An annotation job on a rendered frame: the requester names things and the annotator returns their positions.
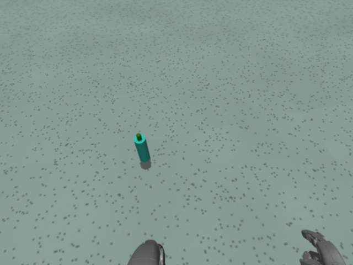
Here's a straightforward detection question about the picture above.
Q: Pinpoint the right robot hand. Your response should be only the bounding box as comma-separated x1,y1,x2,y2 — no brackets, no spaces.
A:
299,230,346,265

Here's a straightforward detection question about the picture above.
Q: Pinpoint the bottle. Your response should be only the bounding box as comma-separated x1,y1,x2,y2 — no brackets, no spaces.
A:
134,134,150,162

